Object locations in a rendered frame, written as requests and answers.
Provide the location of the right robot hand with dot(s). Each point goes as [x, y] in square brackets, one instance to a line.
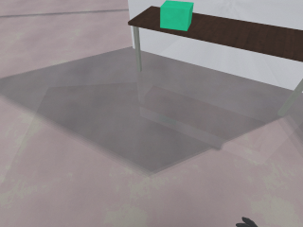
[248, 223]

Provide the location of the table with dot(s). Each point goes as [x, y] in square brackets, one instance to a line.
[278, 41]

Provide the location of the carton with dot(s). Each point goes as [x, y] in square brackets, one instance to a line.
[176, 15]

